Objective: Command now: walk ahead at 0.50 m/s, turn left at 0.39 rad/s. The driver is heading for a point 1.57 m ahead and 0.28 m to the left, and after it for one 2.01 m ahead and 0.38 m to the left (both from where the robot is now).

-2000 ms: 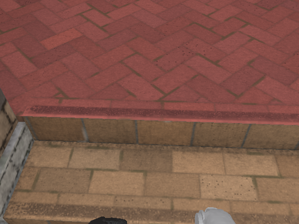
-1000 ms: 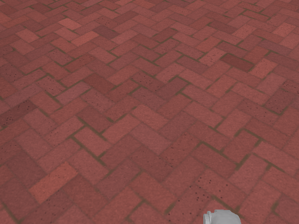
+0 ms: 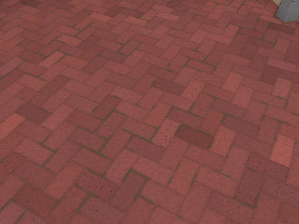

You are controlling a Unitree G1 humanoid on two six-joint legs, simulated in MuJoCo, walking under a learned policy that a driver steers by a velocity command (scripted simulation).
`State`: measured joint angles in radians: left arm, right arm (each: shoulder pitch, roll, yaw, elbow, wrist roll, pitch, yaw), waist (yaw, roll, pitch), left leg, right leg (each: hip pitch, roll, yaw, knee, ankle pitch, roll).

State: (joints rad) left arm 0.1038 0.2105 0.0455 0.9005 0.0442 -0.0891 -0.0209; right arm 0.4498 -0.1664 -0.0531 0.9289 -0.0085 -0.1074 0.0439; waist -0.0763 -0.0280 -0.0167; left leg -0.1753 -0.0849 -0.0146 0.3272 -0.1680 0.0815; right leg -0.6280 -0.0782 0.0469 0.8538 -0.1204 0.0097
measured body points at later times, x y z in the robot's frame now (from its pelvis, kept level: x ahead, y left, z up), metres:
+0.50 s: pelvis +0.24 -0.03 +0.00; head +0.25 -0.03 +0.45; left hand +0.20 +0.25 -0.13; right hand +0.48 -0.24 -0.10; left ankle +0.30 +0.17 -0.65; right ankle +0.23 -0.13 -0.75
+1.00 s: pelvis +0.45 +0.13 +0.00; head +0.46 +0.15 +0.45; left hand +0.49 +0.43 -0.12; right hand +0.59 -0.10 -0.12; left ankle +0.41 +0.20 -0.75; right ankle +0.60 -0.01 -0.65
